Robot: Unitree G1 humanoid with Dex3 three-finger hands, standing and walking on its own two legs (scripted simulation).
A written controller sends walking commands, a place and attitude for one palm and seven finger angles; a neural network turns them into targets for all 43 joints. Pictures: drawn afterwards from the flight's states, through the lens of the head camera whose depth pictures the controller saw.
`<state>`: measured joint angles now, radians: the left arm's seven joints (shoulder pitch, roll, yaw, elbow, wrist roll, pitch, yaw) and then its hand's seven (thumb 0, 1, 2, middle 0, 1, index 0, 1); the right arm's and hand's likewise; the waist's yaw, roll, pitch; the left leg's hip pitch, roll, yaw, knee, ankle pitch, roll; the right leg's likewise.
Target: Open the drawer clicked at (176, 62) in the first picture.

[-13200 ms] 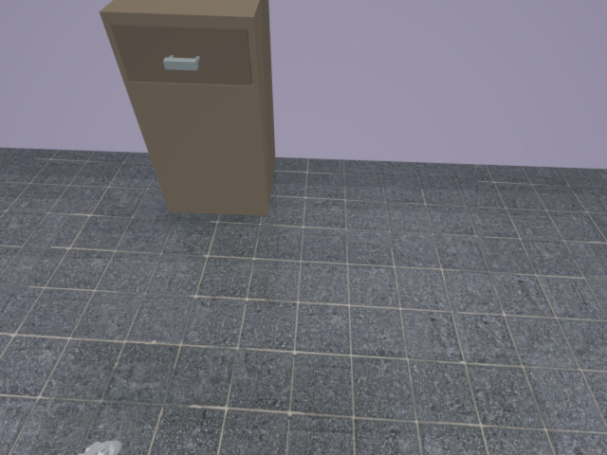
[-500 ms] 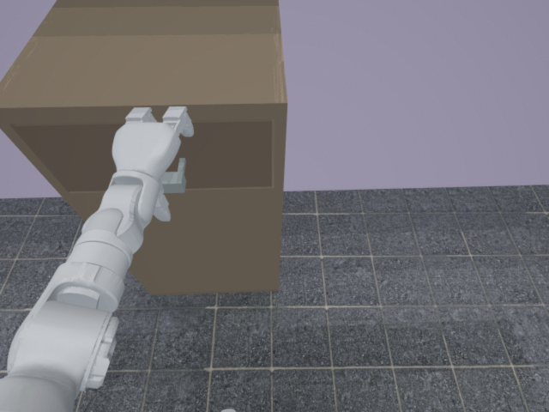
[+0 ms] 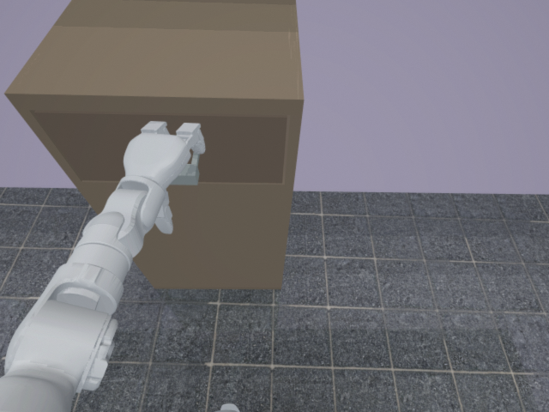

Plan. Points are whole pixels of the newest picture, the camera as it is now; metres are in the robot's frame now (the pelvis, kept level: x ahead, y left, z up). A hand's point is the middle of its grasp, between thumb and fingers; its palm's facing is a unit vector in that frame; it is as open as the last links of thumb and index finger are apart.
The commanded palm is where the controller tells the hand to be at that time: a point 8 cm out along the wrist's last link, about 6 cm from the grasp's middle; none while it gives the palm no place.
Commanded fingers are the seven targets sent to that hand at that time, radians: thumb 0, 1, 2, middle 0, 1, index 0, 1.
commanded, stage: move the hooked fingers above the handle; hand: left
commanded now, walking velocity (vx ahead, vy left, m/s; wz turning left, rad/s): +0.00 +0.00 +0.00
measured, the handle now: (171, 164) +0.54 +0.18 +0.00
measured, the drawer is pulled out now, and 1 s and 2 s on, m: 0.00 0.00 0.00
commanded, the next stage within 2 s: none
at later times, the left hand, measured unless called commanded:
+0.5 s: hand (168, 170) +0.48 +0.16 +0.05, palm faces -0.01 -0.08 -1.00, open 13.8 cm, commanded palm +0.46 +0.18 +0.11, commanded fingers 0.00 -0.50 0.30 -0.30 -1.20 -0.30 -1.20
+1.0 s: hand (181, 156) +0.49 +0.14 +0.07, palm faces +0.09 -0.04 -1.00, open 13.8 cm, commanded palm +0.46 +0.19 +0.11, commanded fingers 0.00 -0.50 0.30 -0.30 -1.20 -0.30 -1.20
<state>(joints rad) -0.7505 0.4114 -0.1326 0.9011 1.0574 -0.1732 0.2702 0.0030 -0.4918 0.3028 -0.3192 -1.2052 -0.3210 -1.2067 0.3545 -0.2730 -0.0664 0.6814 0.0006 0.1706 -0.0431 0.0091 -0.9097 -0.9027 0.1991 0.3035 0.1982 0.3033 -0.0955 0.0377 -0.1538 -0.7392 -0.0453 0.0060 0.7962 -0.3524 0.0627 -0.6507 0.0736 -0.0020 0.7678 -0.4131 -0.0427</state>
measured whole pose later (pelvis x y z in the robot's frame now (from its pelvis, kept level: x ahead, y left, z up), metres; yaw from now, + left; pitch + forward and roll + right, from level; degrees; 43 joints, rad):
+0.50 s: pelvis +0.00 +0.00 +0.00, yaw -2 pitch +17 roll -1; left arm -0.75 0.41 -0.07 0.91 1.08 -0.13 0.27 0.00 -0.49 0.30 -0.32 -1.20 -0.32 -1.21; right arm 0.36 -0.25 -0.05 0.64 0.00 0.20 -0.04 0.01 -0.91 -0.90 0.20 0.30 0.20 0.30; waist -0.10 0.05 -0.16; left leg -0.72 -0.04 0.03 0.78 -0.36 0.07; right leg -0.64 0.08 0.03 0.76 -0.41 -0.04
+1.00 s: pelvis +0.01 -0.01 +0.00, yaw -2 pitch +16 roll +0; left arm -0.78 0.36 -0.11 0.93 1.10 0.00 0.37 0.01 -0.49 0.30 -0.35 -1.23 -0.32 -1.20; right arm 0.26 -0.24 -0.03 0.63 0.00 0.21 -0.04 0.01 -0.91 -0.90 0.20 0.30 0.20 0.30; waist -0.09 0.05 -0.15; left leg -0.69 -0.03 0.05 0.75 -0.35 0.06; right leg -0.63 0.08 0.04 0.75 -0.41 -0.05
